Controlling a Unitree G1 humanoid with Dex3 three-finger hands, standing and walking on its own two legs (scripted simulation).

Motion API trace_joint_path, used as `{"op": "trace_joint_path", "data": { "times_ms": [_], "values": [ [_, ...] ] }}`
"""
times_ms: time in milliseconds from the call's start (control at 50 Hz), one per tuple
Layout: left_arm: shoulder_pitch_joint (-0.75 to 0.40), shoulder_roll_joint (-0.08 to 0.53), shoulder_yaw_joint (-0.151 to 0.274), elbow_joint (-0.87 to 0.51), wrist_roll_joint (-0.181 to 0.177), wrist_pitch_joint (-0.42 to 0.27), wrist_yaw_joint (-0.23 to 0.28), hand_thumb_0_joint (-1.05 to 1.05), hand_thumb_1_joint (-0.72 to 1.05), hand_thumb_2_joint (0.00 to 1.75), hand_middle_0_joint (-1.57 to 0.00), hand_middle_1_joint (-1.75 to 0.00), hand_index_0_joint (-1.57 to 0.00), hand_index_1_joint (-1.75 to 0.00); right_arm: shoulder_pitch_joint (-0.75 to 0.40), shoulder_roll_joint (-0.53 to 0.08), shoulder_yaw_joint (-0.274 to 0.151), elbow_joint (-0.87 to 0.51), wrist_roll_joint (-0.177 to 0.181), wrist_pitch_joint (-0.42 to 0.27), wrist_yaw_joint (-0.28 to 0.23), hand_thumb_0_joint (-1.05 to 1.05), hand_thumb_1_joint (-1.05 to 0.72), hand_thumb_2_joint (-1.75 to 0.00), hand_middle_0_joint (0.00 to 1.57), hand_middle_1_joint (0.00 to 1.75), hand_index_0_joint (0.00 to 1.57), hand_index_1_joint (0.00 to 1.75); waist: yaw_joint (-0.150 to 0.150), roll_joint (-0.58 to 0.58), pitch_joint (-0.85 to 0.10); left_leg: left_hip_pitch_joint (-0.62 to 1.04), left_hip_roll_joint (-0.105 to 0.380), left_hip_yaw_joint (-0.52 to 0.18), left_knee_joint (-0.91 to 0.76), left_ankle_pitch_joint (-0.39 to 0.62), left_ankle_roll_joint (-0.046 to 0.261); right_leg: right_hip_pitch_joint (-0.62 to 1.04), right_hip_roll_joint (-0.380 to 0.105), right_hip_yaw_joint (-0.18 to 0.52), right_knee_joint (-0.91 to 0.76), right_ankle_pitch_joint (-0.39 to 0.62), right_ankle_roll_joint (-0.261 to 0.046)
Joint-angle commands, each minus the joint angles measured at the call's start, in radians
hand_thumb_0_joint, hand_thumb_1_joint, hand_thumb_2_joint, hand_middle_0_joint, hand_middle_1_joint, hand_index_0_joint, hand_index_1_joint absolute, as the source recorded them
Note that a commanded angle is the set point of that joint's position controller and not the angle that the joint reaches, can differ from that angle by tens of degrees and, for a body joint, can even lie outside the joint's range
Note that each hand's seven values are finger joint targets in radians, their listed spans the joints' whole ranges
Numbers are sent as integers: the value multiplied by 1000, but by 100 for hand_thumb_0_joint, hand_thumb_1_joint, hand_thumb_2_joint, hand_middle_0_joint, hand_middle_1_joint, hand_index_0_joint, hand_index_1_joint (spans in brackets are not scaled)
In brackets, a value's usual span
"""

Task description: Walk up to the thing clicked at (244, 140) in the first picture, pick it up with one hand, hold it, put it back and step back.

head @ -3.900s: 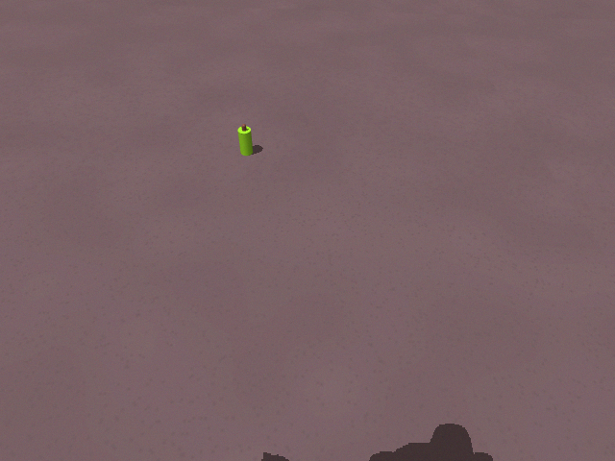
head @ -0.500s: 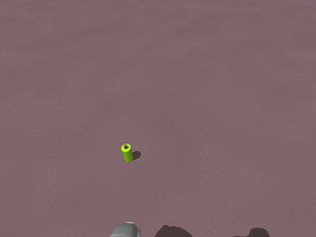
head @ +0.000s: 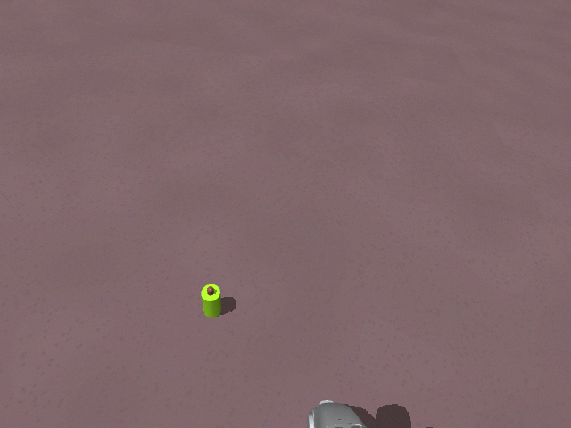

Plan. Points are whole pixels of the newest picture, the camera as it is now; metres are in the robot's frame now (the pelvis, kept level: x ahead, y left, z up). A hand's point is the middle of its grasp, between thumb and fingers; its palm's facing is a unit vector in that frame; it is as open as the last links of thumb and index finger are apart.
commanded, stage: walk up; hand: left
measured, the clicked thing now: (211, 299) +0.62 +0.18 -0.69
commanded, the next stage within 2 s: none
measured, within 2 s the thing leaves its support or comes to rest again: neither
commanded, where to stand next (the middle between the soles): +0.27 -0.02 m, yaw -2 degrees
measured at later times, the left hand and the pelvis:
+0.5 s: hand (124, 382) +0.21 +0.23 -0.12, palm faces -0.06 -0.92 -0.40, open 7.4 cm; pelvis +0.12 -0.03 +0.00, yaw -2 degrees
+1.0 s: hand (113, 377) +0.22 +0.26 -0.17, palm faces -0.10 -0.93 -0.36, open 7.4 cm; pelvis +0.17 -0.01 -0.02, yaw -4 degrees
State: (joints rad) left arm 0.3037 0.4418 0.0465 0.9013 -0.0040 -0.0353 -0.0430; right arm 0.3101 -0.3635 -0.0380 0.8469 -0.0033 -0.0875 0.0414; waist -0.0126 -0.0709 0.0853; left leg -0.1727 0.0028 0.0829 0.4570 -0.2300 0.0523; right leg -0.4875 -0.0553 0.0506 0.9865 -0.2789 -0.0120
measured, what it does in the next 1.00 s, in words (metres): walks ahead: right foot, then left foot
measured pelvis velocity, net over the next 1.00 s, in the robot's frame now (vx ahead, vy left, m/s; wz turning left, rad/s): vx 0.17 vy -0.01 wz -0.06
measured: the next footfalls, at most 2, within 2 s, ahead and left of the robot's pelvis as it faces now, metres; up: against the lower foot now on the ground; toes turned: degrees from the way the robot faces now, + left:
right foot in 0.26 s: +0.21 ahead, -0.14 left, +0.00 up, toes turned -5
left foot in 0.68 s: +0.27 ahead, +0.11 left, +0.00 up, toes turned -2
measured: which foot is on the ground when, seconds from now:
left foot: down 0.00-0.28, up 0.30-0.66, down 0.68-1.00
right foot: up 0.00-0.24, down 0.26-0.70, up 0.72-0.98, down 1.00-1.00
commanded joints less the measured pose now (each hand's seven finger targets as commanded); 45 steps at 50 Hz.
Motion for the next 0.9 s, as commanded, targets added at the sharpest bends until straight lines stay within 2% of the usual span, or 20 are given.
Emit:
{"op": "trace_joint_path", "data": {
  "times_ms": [0,140,200,220,240,260,280,300,360,440,560,600,640,660,680,700,720,780,820,880],
  "values": [
    [-18,151,45,-79,7,-13,-1,0,90,90,-20,-30,-20,-30,72,-292,-94,-66,-1,-18,-28,0,-90,-90,20,30,20,30,-28,210,4,95,250,-192,-215,244,139,-111,-28,-3,-91,46,18],
    [-90,116,45,-101,14,-31,-14,0,90,90,-20,-30,-20,-30,39,-291,-95,-95,-5,-5,-21,0,-90,-90,20,30,20,30,-18,181,5,13,250,-133,-132,294,149,95,-28,-76,-360,124,-9],
    [-21,134,56,-76,17,-44,-7,0,90,90,-20,-30,-20,-30,30,-285,-91,-108,-5,5,-21,0,-90,-90,20,30,20,30,19,115,-49,-30,231,-139,-16,185,121,281,17,-94,-461,121,-26],
    [54,161,71,-55,18,-52,2,0,90,90,-20,-30,-20,-30,36,-256,-79,-112,-3,6,-21,0,-90,-90,20,30,20,30,60,47,-106,-65,200,-118,133,202,98,413,18,-64,-497,100,-44],
    [116,213,89,-48,26,-62,12,0,90,90,-20,-30,-20,-30,76,-205,-60,-116,1,3,-18,0,-90,-90,20,30,20,30,85,-100,-160,-145,113,-45,353,138,65,526,-54,47,-581,2,-75],
    [132,280,106,-66,24,-69,21,0,90,90,-20,-30,-20,-30,133,-148,-37,-121,-1,4,-14,0,-90,-90,20,30,20,30,73,-255,-198,-337,2,-9,535,-258,10,642,-285,411,-643,-92,-145],
    [111,296,105,-68,11,-61,19,0,90,90,-20,-30,-20,-30,92,-249,-62,-95,-7,18,-23,0,-90,-90,20,30,20,30,93,-162,-126,-447,-13,-56,622,-334,1,595,-365,572,-708,-168,-253],
    [78,287,101,-80,0,-55,21,0,90,90,-20,-30,-20,-30,78,-279,-70,-80,-15,24,-31,0,-90,-90,20,30,20,30,80,-106,-70,-435,36,-104,640,-341,-5,489,-383,572,-724,-204,-278],
    [30,216,75,-99,-4,-57,28,0,90,90,-20,-30,-20,-30,82,-257,-67,-40,0,29,-17,0,-90,-90,20,30,20,30,38,-43,-18,-393,68,-147,600,-203,-11,395,-244,282,-715,25,-191],
    [-18,203,70,-123,6,-57,22,0,90,90,-20,-30,-20,-30,106,-235,-69,-15,-10,37,-2,0,-90,-90,20,30,20,30,16,-79,-7,-304,66,-89,507,-78,-38,251,-159,110,-743,21,-191],
    [-46,188,52,-128,22,-25,27,0,90,90,-20,-30,-20,-30,11,-188,-59,4,-14,32,-23,0,-90,-90,20,30,20,30,35,-97,-15,-121,63,-43,250,26,-73,109,-161,32,-644,159,-197],
    [-74,196,51,-118,14,-9,28,0,90,90,-20,-30,-20,-30,19,-186,-59,27,-12,25,-35,0,-90,-90,20,30,20,30,14,-62,-62,-16,40,-32,149,95,-57,94,-161,29,-539,195,-181],
    [-89,151,31,-119,3,7,31,0,90,90,-20,-30,-20,-30,52,-204,-61,51,-17,15,-48,0,-90,-90,20,30,20,30,-11,26,-85,72,21,-38,49,90,-42,59,-122,18,-418,135,-134],
    [-57,108,16,-114,-1,14,32,0,90,90,-20,-30,-20,-30,57,-247,-67,50,-27,8,-56,0,-90,-90,20,30,20,30,-14,147,-104,99,130,-176,-67,29,-15,25,-75,-5,-334,32,-89],
    [-18,69,4,-117,-9,15,29,0,90,90,-20,-30,-20,-30,51,-313,-77,27,-35,-3,-55,0,-90,-90,20,30,20,30,4,305,-104,88,312,-489,-181,-96,52,-42,60,-72,-189,-194,-31],
    [19,146,24,-78,-4,24,40,0,90,90,-20,-30,-20,-30,10,-370,-87,15,-21,0,-51,0,-90,-90,20,30,20,30,8,250,-81,17,394,-575,-215,-263,168,-23,47,-25,-84,-296,-29],
    [7,183,33,-52,7,26,43,0,90,90,-20,-30,-20,-30,-22,-372,-98,18,-21,8,-50,0,-90,-90,20,30,20,30,3,258,-51,-24,409,-605,-225,-366,210,-17,3,-16,-32,-297,-28],
    [10,182,40,-16,11,23,34,0,90,90,-20,-30,-20,-30,-79,-296,-67,3,-26,10,-51,0,-90,-90,20,30,20,30,18,266,-44,-56,260,-357,-187,-217,134,22,-12,6,-99,-210,-21],
    [17,162,39,3,15,24,26,0,90,90,-20,-30,-20,-30,-78,-299,-68,11,-22,11,-47,0,-90,-90,20,30,20,30,12,287,-60,-53,225,-306,-181,-222,118,47,-2,-28,-141,-170,-12],
    [16,138,35,22,17,15,30,0,90,90,-20,-30,-20,-30,-97,-301,-68,0,-23,25,-42,0,-90,-90,20,30,20,30,5,291,-83,-61,237,-283,-149,-201,134,116,10,-68,-255,-152,2]
  ]
}}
